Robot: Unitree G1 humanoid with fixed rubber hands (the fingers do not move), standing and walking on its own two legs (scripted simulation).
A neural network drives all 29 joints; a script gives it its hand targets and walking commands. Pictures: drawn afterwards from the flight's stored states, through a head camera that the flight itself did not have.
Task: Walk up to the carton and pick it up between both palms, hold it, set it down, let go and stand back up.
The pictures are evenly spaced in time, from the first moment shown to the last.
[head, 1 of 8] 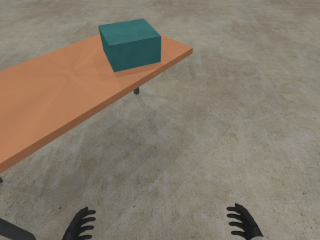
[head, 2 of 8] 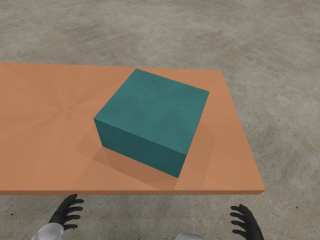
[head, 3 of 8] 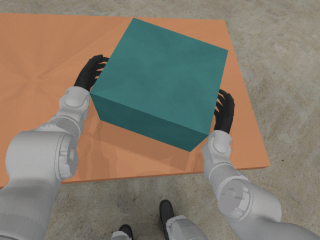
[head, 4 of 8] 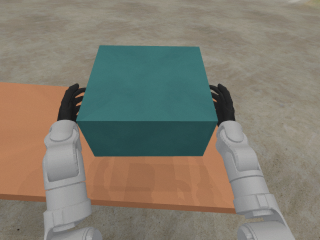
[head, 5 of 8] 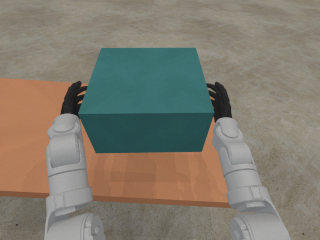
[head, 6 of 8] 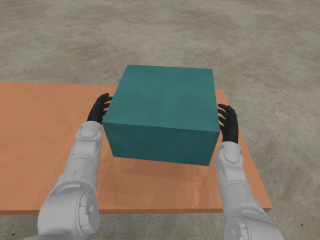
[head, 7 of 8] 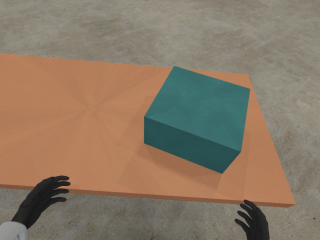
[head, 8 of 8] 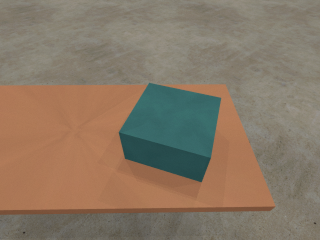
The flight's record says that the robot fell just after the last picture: no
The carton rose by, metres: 0.23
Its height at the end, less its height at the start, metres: +0.00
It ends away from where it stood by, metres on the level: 0.06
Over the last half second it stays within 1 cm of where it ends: yes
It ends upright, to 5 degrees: yes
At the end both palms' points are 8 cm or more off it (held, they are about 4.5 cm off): yes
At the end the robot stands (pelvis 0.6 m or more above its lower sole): yes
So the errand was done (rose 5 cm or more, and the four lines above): yes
